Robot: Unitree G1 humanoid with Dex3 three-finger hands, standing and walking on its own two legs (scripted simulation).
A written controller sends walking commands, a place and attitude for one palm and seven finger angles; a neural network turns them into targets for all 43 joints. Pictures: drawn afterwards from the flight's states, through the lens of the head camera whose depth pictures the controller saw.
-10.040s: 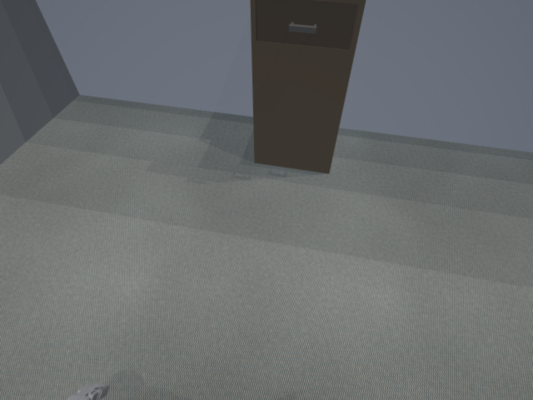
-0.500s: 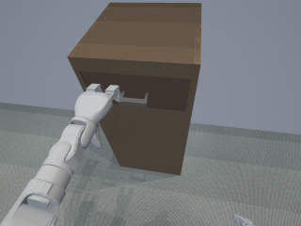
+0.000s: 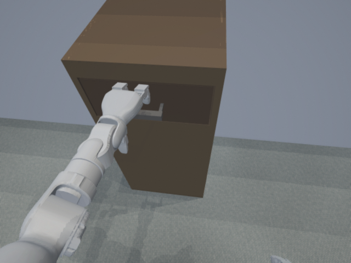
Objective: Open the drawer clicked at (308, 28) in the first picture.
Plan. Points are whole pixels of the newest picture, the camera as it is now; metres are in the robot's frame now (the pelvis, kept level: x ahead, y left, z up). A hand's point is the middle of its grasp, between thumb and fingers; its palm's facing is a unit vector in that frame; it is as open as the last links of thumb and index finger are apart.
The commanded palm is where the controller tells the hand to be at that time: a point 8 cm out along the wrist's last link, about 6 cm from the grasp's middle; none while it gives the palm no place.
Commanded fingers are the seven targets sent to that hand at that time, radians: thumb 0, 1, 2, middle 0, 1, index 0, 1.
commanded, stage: move the hooked fingers above the handle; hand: left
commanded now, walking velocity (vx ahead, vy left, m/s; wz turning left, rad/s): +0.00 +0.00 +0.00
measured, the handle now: (146, 110) +0.53 +0.11 +0.00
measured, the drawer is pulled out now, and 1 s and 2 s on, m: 0.00 0.00 0.00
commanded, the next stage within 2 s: none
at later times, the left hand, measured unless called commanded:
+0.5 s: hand (133, 113) +0.46 +0.13 +0.06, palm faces -0.02 -0.02 -1.00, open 13.8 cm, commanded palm +0.44 +0.13 +0.12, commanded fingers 0.00 -0.50 0.30 -0.30 -1.20 -0.30 -1.20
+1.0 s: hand (137, 110) +0.47 +0.12 +0.06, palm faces -0.03 -0.02 -1.00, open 13.8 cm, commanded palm +0.45 +0.13 +0.12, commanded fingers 0.00 -0.50 0.30 -0.30 -1.20 -0.30 -1.20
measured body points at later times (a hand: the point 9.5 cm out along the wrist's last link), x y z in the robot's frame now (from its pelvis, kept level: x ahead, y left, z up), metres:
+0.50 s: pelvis +0.00 +0.00 +0.00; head +0.05 -0.03 +0.44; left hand +0.46 +0.13 +0.11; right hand +0.04 -0.27 -0.15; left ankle -0.04 +0.13 -0.73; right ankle +0.02 -0.11 -0.73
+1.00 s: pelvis +0.00 +0.00 +0.00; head +0.06 -0.02 +0.44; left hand +0.47 +0.12 +0.11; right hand +0.05 -0.26 -0.14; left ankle -0.04 +0.13 -0.73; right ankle +0.02 -0.11 -0.73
